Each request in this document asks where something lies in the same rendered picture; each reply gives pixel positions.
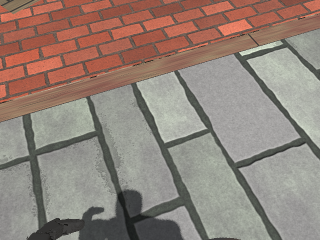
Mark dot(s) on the robot left hand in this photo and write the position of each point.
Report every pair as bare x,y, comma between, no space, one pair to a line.
56,228

